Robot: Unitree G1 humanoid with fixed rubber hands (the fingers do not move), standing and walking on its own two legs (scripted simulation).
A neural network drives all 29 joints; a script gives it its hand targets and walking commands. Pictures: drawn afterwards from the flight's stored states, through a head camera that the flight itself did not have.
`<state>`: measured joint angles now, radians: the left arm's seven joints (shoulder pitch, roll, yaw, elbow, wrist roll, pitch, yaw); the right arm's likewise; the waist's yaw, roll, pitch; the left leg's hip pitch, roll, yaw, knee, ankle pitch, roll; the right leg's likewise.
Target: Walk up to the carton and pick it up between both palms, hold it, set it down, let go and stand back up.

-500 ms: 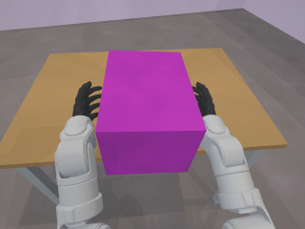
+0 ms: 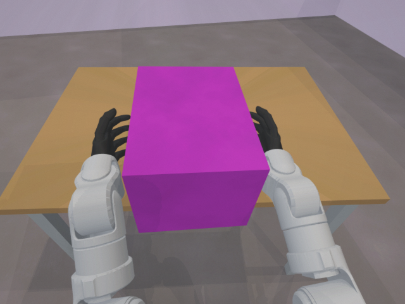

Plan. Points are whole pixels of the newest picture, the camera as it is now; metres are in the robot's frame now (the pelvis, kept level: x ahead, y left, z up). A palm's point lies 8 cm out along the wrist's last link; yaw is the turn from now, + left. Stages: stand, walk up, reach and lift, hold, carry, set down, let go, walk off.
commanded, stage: hold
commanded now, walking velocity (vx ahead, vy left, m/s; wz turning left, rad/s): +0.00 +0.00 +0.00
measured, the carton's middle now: (190, 142) +0.38 +0.02 +0.14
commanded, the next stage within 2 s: set down in 0.40 s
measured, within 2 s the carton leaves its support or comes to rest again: neither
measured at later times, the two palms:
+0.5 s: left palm (113, 154) +0.34 +0.14 +0.17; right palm (274, 152) +0.35 -0.14 +0.14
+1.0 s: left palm (123, 149) +0.37 +0.14 +0.14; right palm (270, 151) +0.37 -0.14 +0.12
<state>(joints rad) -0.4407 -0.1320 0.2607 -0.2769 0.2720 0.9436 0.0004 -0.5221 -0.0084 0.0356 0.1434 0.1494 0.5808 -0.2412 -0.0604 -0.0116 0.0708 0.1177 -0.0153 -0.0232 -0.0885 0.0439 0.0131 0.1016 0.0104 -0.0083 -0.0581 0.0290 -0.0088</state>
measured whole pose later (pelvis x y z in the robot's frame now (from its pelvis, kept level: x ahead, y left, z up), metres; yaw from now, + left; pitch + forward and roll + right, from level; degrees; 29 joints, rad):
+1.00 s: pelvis +0.01 +0.01 +0.00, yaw +0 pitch +0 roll +0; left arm -0.47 -0.17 0.29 -0.12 0.30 0.80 -0.01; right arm -0.53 0.02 -0.03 0.26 0.05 0.46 -0.18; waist -0.09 0.00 0.04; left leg 0.06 -0.02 -0.02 -0.09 0.04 0.02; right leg 0.05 0.00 -0.01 -0.09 0.03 0.00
